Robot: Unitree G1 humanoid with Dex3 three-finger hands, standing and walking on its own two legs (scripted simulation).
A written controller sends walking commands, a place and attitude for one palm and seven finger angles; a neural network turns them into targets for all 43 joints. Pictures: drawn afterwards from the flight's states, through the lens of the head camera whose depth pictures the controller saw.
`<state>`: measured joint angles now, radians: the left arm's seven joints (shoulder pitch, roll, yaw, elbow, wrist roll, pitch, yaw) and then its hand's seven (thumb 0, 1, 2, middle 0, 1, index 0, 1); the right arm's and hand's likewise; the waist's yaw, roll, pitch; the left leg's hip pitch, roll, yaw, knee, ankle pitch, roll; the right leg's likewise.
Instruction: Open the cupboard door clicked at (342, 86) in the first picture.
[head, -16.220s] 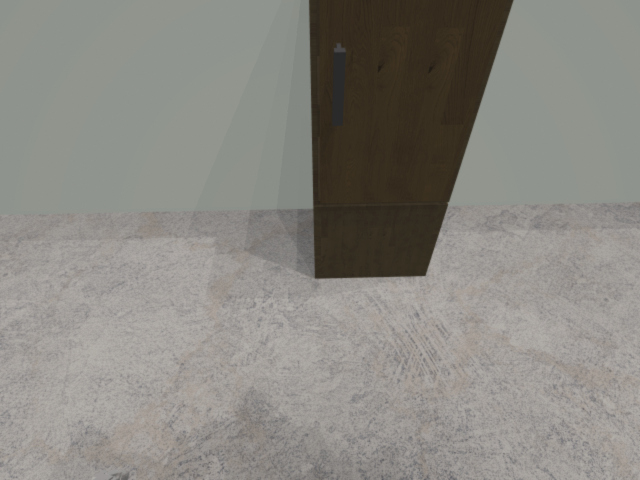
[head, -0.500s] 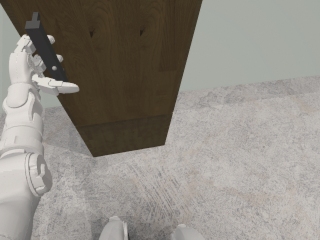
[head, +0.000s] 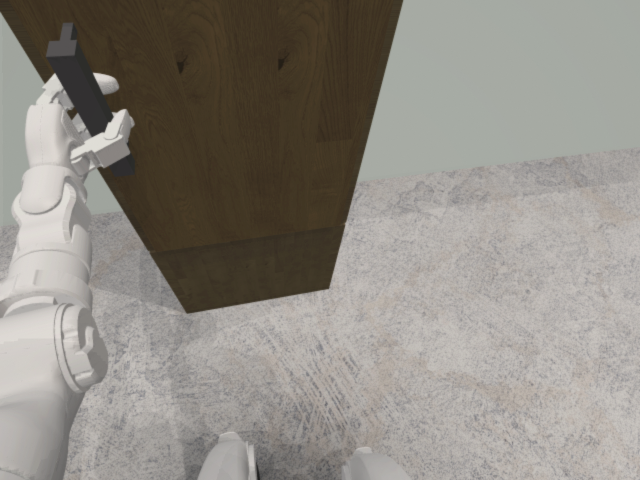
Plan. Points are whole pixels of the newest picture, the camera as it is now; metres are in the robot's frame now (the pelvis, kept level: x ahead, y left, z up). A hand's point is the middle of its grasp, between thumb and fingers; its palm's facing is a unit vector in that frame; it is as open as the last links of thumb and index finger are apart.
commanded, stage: close the thumb around the handle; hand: left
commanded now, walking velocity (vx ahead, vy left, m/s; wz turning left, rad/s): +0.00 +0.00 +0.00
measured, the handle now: (99, 106) +0.55 +0.24 +0.11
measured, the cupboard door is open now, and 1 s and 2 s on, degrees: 0 30 40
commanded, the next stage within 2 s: pull the door open along its arc in 0.12 s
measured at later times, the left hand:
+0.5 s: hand (122, 147) +0.49 +0.20 +0.11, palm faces +0.14 -0.99 +0.01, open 6.0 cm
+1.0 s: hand (202, 252) +0.35 +0.10 +0.11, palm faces +0.52 -0.86 +0.03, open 6.3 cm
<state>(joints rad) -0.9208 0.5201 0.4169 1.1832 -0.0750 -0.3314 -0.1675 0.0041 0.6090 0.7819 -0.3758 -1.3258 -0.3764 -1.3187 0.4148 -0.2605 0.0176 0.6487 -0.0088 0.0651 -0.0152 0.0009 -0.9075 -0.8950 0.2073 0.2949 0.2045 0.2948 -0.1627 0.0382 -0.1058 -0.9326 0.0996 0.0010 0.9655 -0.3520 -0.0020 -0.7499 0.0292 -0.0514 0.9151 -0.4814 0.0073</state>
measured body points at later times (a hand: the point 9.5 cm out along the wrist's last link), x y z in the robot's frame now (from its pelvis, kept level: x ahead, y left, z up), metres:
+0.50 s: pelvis +0.01 -0.01 +0.01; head +0.09 +0.01 +0.45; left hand +0.48 +0.25 +0.11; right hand +0.01 -0.27 -0.11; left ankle +0.06 +0.12 -0.68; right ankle -0.03 -0.13 -0.68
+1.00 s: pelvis +0.02 -0.01 +0.02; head +0.03 -0.03 +0.47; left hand +0.31 +0.15 +0.11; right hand +0.22 -0.22 -0.07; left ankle +0.06 +0.12 -0.68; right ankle -0.03 -0.13 -0.68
